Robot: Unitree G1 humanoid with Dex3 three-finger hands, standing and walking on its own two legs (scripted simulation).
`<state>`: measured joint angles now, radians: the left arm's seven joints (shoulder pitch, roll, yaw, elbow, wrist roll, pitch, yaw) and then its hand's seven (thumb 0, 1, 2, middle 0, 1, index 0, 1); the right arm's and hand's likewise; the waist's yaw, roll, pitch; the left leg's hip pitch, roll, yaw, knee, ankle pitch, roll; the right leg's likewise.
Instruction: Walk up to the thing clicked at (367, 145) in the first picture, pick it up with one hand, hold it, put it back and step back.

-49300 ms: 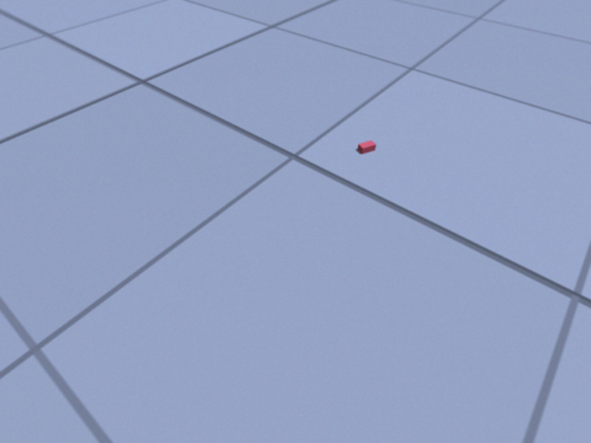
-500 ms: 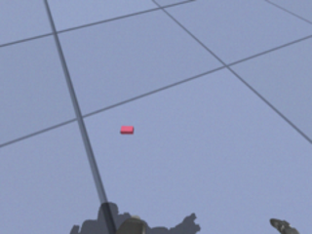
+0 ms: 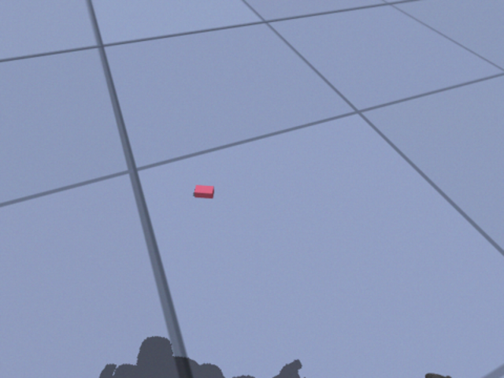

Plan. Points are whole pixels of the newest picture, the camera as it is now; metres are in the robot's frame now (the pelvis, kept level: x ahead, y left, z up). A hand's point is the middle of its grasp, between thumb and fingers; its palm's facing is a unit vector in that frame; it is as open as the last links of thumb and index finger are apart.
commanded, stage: step back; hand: left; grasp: from above
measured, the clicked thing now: (204, 191) +1.05 +0.23 -0.74
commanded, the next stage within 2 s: stand in 0.90 s
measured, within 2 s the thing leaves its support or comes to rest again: neither
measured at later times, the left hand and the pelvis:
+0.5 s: hand out of the picture +0.04 +0.27 -0.14, palm faces +0.04 -0.93 -0.36, open 7.4 cm; pelvis -0.02 +0.00 +0.01, yaw +2 degrees
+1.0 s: hand out of the picture +0.11 +0.27 -0.15, palm faces +0.06 -0.94 -0.34, open 7.4 cm; pelvis +0.03 +0.01 +0.01, yaw +2 degrees
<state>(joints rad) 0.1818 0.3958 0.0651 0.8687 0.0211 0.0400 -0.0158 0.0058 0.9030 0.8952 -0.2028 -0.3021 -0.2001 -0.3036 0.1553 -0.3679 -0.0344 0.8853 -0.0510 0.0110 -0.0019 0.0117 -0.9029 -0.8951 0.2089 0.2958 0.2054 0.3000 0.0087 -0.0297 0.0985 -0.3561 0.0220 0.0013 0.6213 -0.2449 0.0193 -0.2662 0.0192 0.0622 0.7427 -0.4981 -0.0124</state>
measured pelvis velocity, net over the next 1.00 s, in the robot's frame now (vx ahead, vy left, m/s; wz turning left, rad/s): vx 0.03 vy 0.01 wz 0.04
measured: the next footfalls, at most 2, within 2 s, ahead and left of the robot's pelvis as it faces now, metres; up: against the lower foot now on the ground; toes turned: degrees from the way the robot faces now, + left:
right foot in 0.02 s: +0.03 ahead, -0.12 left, +0.00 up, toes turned +1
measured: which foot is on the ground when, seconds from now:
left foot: down 0.00-1.00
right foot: up 0.00-0.00, down 0.02-1.00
